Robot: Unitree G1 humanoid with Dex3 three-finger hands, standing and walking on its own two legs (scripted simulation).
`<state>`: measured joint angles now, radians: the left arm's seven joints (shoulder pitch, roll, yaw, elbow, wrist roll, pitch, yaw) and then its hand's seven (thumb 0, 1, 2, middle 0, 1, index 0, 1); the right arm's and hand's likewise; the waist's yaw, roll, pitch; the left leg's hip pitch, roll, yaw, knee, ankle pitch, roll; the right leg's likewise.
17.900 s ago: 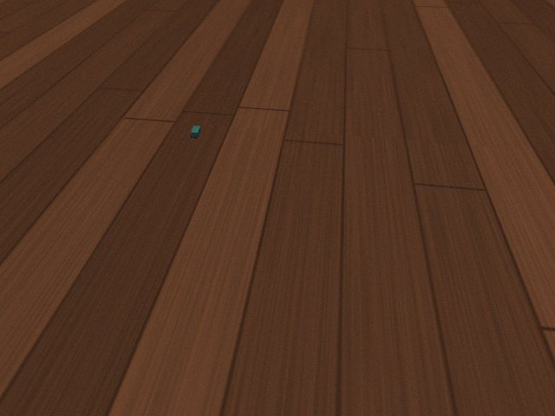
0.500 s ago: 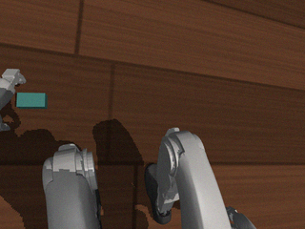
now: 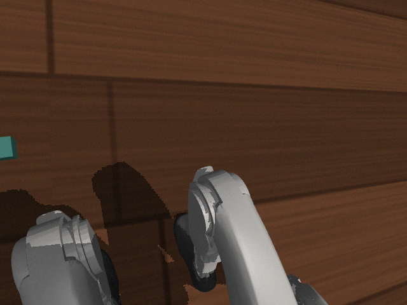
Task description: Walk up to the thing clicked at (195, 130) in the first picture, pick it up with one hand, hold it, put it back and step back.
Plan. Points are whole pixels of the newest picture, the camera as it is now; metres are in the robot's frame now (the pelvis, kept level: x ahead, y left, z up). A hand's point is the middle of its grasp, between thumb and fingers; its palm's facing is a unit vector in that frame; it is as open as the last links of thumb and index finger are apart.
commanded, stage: rest palm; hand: left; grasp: from above
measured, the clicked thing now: out of the picture +0.47 +0.30 -0.30
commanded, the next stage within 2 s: close in 1.58 s
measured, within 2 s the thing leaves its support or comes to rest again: neither
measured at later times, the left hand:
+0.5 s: hand out of the picture +0.45 +0.30 -0.24, palm faces -0.45 -0.02 -0.89, open 14.0 cm
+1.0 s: hand out of the picture +0.45 +0.31 -0.27, palm faces -0.53 -0.08 -0.85, open 14.1 cm
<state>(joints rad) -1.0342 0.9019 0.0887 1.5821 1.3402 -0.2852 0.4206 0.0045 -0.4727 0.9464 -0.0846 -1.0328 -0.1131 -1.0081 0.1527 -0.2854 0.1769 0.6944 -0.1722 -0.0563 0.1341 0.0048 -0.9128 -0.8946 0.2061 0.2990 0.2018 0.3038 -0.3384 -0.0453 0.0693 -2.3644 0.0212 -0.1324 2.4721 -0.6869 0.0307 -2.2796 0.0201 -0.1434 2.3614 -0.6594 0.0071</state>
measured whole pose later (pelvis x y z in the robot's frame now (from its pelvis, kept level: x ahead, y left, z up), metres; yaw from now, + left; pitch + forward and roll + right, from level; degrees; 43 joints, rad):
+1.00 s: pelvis +0.00 +0.00 -0.01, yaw -4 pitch +28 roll -13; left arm -0.98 1.04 0.13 1.66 1.34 -0.36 0.54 0.00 -0.50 0.97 -0.08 -0.99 -0.09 -0.99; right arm 0.11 -0.32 0.29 0.66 -0.27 -0.16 0.21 0.01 -0.91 -0.90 0.21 0.30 0.20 0.30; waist -0.37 -0.13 0.19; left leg -2.35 0.03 -0.21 2.57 -0.74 0.02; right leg -2.24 0.05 -0.21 2.40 -0.67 0.02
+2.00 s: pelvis +0.00 +0.01 -0.01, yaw -6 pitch +26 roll -15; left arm -0.96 1.00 0.02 1.69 1.39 -0.36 0.71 0.00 -0.22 0.77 -0.23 -0.89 -0.27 -0.86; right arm 0.04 -0.33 0.33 0.68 -0.30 -0.21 0.23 0.00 -0.89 -0.89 0.21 0.30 0.20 0.30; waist -0.36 -0.16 0.17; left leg -2.33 0.04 -0.25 2.58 -0.74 0.03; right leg -2.21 0.07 -0.23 2.37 -0.65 0.03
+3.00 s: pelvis +0.00 +0.01 -0.01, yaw -6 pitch +27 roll -16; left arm -0.98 1.00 0.01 1.68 1.37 -0.30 0.72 0.01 0.29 0.31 -0.69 -0.46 -0.74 -0.42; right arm 0.05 -0.36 0.31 0.68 -0.28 -0.24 0.22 0.00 -0.89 -0.89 0.21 0.30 0.20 0.30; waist -0.36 -0.17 0.16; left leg -2.35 0.04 -0.23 2.56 -0.72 0.04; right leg -2.22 0.07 -0.22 2.35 -0.64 0.04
